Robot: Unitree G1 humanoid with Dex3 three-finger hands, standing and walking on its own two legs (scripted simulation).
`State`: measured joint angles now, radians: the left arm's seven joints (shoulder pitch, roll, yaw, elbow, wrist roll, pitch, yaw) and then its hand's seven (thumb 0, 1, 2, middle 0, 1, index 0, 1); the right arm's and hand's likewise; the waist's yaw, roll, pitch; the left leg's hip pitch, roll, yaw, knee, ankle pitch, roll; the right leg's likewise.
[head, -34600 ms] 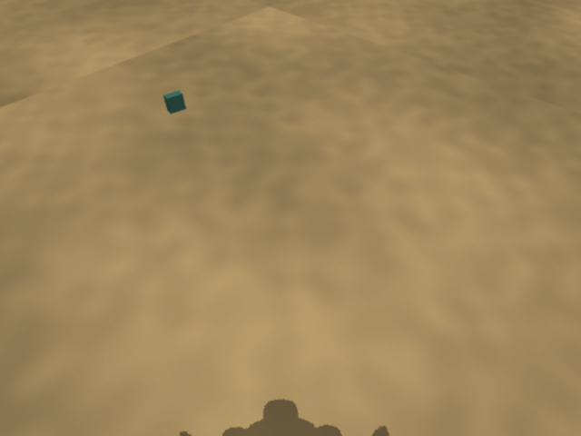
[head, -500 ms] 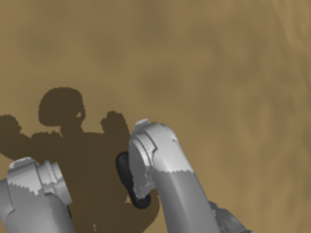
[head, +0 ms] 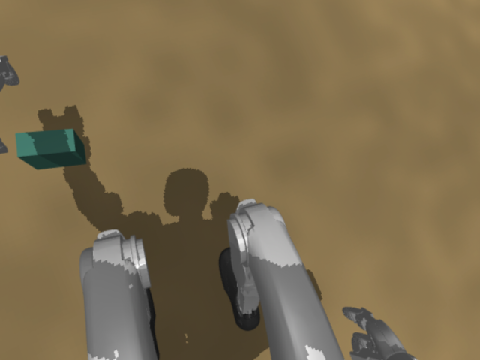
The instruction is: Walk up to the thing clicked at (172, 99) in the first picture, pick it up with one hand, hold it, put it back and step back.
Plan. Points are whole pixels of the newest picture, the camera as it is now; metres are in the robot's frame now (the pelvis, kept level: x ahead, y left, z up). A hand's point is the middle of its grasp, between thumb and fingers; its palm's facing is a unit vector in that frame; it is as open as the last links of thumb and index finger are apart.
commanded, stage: withdraw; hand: left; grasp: from above
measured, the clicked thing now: (54, 150) +0.53 +0.26 -0.34
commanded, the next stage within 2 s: home in 0.16 s
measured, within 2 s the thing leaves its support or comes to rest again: neither
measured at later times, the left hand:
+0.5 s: hand (21, 125) +0.54 +0.28 -0.21, palm faces -0.35 -0.07 -0.94, open 11.8 cm
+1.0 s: hand out of the picture +0.38 +0.27 -0.02, palm faces -0.28 -0.63 -0.73, open 8.0 cm
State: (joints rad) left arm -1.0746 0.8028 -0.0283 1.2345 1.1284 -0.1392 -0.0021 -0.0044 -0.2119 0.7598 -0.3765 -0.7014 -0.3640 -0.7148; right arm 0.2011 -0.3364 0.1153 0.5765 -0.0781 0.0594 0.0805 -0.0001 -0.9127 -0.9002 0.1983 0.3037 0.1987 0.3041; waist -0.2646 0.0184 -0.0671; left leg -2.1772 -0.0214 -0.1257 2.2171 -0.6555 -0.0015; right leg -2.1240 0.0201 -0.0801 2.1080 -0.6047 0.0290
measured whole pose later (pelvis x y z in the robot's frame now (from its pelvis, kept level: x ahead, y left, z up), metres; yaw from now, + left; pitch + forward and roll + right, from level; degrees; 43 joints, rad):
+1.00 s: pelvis +0.01 +0.00 +0.09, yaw +3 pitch +34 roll -6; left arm -0.41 0.49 0.03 0.58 0.55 0.10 0.02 0.00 0.76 0.85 -0.21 -0.31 -0.21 -0.31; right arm 0.15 -0.30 -0.02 0.58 0.02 0.05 0.06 0.01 -0.91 -0.90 0.20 0.30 0.20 0.30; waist -0.09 0.03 -0.20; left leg -1.87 -0.02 -0.09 1.94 -0.66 0.00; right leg -1.83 0.01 -0.05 1.85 -0.62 0.03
